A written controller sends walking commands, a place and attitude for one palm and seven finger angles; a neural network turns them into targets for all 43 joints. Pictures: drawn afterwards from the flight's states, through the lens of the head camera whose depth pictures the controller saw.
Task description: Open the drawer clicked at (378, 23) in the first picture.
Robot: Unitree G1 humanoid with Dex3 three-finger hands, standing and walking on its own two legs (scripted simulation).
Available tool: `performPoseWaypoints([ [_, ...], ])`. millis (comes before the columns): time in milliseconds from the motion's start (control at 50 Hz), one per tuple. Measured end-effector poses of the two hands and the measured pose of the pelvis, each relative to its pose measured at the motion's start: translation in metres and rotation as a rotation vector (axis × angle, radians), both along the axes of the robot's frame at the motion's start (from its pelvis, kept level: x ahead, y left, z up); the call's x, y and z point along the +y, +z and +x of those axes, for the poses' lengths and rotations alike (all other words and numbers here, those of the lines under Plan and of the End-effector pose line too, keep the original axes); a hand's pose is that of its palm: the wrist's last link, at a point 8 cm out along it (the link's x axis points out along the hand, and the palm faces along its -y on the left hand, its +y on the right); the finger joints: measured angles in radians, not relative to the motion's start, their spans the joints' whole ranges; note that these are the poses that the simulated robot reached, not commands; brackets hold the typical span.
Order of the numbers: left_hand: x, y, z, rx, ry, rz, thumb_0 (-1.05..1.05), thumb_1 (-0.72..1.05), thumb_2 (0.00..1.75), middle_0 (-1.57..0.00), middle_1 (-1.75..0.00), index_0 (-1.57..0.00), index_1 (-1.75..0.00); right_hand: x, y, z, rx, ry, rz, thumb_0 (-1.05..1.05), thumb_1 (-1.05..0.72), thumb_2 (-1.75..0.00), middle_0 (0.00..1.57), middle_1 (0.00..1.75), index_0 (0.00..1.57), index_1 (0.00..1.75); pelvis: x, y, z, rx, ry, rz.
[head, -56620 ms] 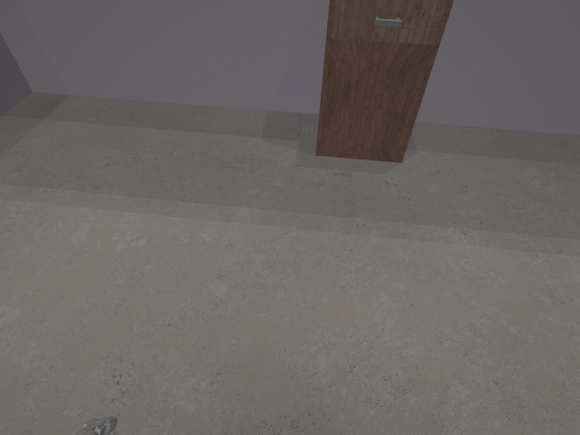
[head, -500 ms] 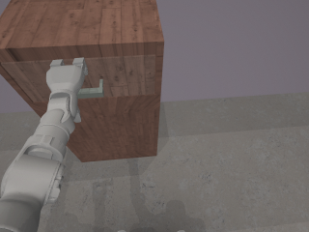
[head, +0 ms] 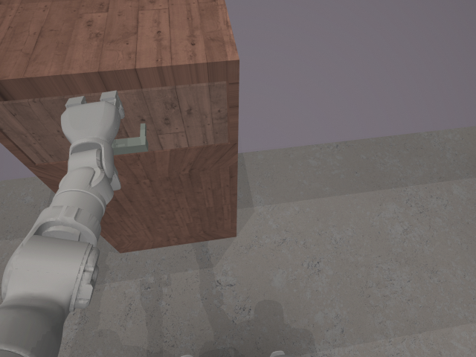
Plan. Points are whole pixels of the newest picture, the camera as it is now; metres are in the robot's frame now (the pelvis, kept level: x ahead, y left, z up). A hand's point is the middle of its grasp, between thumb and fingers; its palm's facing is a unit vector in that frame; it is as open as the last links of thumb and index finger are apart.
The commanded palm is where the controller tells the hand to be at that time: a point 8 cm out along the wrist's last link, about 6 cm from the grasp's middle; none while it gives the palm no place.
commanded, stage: re-aim the fingers above the handle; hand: left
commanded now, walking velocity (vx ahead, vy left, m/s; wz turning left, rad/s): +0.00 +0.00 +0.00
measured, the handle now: (121, 138) +0.55 +0.20 +0.00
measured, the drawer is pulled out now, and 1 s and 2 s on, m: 0.00 0.00 0.00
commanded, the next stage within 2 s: lower the fingers behind the handle in 0.74 s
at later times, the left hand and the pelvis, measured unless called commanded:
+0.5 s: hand (93, 147) +0.48 +0.22 +0.06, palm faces -0.01 +0.03 -1.00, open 13.8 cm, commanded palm +0.47 +0.20 +0.11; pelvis +0.00 -0.01 +0.00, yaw +2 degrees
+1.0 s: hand (89, 152) +0.48 +0.24 +0.04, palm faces -0.09 +0.02 -1.00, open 13.8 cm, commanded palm +0.47 +0.21 +0.10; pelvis +0.00 -0.01 +0.00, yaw +1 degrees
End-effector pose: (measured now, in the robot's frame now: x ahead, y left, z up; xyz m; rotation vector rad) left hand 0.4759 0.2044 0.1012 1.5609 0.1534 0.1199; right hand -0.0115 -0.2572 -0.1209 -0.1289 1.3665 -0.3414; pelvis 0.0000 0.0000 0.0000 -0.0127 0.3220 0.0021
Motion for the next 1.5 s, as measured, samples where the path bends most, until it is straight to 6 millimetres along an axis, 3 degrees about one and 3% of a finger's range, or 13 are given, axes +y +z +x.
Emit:
performPoseWaypoints([
  [100,0.006,0.007,-0.006,0.039,-0.016,-0.007,0.0,-0.49,0.3,-0.33,-1.21,-0.33,-1.2,-0.006,0.006,0.008,-0.006,0.018,-0.017,0.0,-0.91,-0.9,0.2,0.3,0.21,0.3,-0.002,0.004,0.004,-0.021,0.017,-0.004],
  [300,-0.025,0.004,-0.015,-0.002,-0.168,-0.067,0.0,-0.49,0.3,-0.32,-1.2,-0.32,-1.2,-0.02,0.01,0.041,-0.088,0.06,-0.052,0.0,-0.91,-0.9,0.2,0.3,0.2,0.3,-0.003,0.002,0.005,-0.037,0.023,-0.002],
  [420,-0.007,0.006,-0.017,-0.059,-0.064,-0.008,0.0,-0.49,0.3,-0.32,-1.2,-0.32,-1.2,-0.016,0.003,0.049,-0.113,0.069,-0.022,0.0,-0.91,-0.9,0.2,0.3,0.2,0.3,-0.006,0.0,0.0,-0.027,0.017,0.004],
  [560,0.012,0.01,-0.017,0.042,0.034,0.026,0.0,-0.49,0.3,-0.32,-1.2,-0.32,-1.2,-0.011,0.001,0.042,-0.08,0.071,0.002,0.0,-0.91,-0.9,0.2,0.3,0.2,0.3,-0.01,0.003,0.0,-0.037,0.036,0.002],
  [720,-0.035,0.007,-0.007,0.055,-0.191,-0.076,0.0,-0.49,0.3,-0.32,-1.2,-0.32,-1.2,-0.02,0.007,0.027,-0.049,0.055,-0.051,0.0,-0.91,-0.9,0.2,0.3,0.21,0.3,-0.008,0.002,0.001,-0.034,0.035,0.0],
  [780,-0.041,0.006,-0.003,-0.013,-0.207,-0.089,0.0,-0.49,0.3,-0.32,-1.2,-0.32,-1.2,-0.022,0.007,0.021,-0.049,0.035,-0.062,0.0,-0.91,-0.9,0.2,0.3,0.2,0.3,-0.007,-0.001,0.001,-0.02,0.019,0.001],
  [900,-0.004,0.002,-0.001,-0.067,-0.041,0.01,0.01,-0.49,0.3,-0.32,-1.2,-0.32,-1.2,-0.017,0.0,0.011,-0.019,0.018,-0.029,0.0,-0.91,-0.9,0.2,0.3,0.2,0.3,-0.006,-0.003,0.0,0.004,0.0,0.004],
  [1020,0.028,-0.01,-0.01,0.089,0.078,0.014,0.0,-0.48,0.3,-0.31,-1.2,-0.33,-1.21,-0.009,0.003,0.01,0.008,0.024,-0.008,0.0,-0.91,-0.9,0.2,0.3,0.2,0.3,-0.005,0.002,0.002,-0.007,0.017,-0.001],
  [1120,0.008,-0.012,-0.012,0.124,-0.101,-0.044,0.0,-0.49,0.3,-0.32,-1.2,-0.32,-1.2,-0.012,0.009,0.017,-0.002,0.047,-0.055,0.0,-0.91,-0.9,0.2,0.3,0.21,0.3,-0.002,0.001,0.004,-0.013,0.034,-0.009],
  [1240,-0.022,-0.018,-0.011,-0.005,-0.239,-0.089,0.0,-0.49,0.3,-0.32,-1.2,-0.32,-1.2,-0.015,0.004,0.024,-0.039,0.06,-0.077,0.0,-0.91,-0.9,0.2,0.3,0.2,0.3,0.003,-0.008,0.001,0.012,0.027,-0.012],
  [1340,-0.009,-0.033,-0.011,-0.074,-0.11,-0.021,0.0,-0.49,0.3,-0.32,-1.2,-0.32,-1.2,-0.009,-0.008,0.024,-0.048,0.066,-0.041,0.0,-0.91,-0.9,0.2,0.3,0.2,0.3,0.004,-0.016,-0.006,0.044,0.014,-0.01],
  [1420,0.009,-0.041,-0.014,-0.021,0.008,0.052,0.0,-0.49,0.3,-0.32,-1.2,-0.32,-1.2,0.0,-0.015,0.016,-0.024,0.057,0.0,0.0,-0.91,-0.9,0.2,0.3,0.2,0.3,0.003,-0.016,-0.01,0.049,0.017,-0.01],
  [1500,0.01,-0.041,-0.014,0.06,0.034,0.024,0.0,-0.49,0.3,-0.32,-1.2,-0.32,-1.2,0.004,-0.013,0.006,0.004,0.045,0.006,0.0,-0.91,-0.9,0.2,0.3,0.21,0.3,0.001,-0.013,-0.011,0.037,0.026,-0.012],
])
